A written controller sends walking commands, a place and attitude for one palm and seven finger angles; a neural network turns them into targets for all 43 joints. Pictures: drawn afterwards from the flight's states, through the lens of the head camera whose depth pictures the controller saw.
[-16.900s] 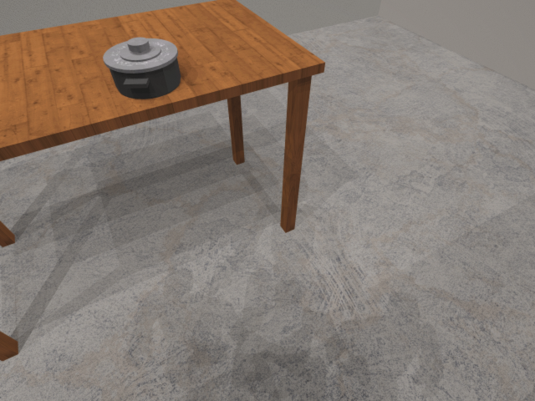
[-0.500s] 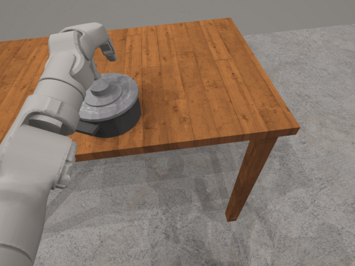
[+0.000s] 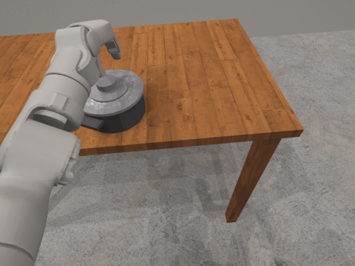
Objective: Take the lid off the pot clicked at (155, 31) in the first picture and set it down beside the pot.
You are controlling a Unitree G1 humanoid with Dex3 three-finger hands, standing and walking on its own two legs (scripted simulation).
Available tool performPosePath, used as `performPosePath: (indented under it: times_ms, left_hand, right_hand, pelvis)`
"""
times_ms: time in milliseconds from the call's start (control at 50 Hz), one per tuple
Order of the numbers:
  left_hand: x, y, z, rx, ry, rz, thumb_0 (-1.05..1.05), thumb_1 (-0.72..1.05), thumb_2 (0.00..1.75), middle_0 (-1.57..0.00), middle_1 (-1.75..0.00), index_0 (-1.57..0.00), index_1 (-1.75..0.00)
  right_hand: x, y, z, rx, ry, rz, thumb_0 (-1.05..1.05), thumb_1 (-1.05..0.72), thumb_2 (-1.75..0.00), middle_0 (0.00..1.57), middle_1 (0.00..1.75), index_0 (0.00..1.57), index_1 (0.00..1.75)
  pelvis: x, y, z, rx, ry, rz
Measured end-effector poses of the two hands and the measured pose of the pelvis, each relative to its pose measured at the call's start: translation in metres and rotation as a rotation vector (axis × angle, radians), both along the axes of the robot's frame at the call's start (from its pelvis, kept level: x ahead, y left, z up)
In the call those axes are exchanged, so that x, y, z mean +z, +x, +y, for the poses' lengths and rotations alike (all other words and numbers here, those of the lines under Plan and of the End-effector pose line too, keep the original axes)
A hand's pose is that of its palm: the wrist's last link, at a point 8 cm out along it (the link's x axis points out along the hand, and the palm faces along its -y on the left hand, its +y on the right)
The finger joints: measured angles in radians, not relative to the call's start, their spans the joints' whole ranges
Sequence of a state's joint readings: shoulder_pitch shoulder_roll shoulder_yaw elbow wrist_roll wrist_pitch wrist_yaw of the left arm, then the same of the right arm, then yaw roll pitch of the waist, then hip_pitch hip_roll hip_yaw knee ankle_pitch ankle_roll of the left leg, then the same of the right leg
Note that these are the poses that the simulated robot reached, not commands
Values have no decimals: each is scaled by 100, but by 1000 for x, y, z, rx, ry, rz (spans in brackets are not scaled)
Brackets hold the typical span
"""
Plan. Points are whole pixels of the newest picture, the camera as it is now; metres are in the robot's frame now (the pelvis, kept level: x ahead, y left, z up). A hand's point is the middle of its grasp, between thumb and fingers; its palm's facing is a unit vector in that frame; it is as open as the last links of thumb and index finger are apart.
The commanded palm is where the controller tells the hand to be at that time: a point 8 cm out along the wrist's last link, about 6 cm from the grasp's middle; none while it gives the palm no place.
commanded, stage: lower the open fingers around the knob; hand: left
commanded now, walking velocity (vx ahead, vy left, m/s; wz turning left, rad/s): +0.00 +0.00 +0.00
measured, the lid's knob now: (106, 83) +0.51 +0.16 +0.15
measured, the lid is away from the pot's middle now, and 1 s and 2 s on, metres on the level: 0.00 0.00 0.00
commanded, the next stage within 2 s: none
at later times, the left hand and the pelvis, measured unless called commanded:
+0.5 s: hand (99, 77) +0.48 +0.16 +0.19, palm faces -0.36 -0.13 -0.92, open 10.0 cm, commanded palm +0.47 +0.17 +0.25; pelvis +0.00 +0.00 +0.00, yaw +0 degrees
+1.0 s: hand (99, 80) +0.48 +0.16 +0.18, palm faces -0.38 -0.11 -0.92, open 10.0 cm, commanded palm +0.48 +0.17 +0.23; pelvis +0.00 +0.00 +0.00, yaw +0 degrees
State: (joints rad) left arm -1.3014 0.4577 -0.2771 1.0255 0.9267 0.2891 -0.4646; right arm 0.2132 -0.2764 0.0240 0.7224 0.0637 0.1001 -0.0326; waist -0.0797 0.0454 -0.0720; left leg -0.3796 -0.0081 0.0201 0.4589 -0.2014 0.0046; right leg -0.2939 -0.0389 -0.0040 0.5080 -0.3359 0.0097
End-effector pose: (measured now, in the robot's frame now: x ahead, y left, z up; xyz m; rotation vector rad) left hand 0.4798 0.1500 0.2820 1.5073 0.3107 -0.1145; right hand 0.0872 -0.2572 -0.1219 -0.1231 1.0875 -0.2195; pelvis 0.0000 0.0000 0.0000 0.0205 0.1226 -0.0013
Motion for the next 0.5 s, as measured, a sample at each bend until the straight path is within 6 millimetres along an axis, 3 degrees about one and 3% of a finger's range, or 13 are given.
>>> performPosePath:
  times_ms: [220,500]
  left_hand:
    - [-9,6,3,56,-29,58,0,-36,165,-87,-8,-88,-9]
    - [-32,1,10,53,-52,108,0,-36,165,-87,-8,-88,-9]
  right_hand:
    - [-10,-32,-1,-31,13,88,1,-91,-90,20,30,20,30]
    - [-3,-14,-1,-27,-3,27,1,-91,-90,20,30,20,30]
  pelvis:
    - [0,6,3,-5,2,10]
    - [-1,4,3,-8,1,4]
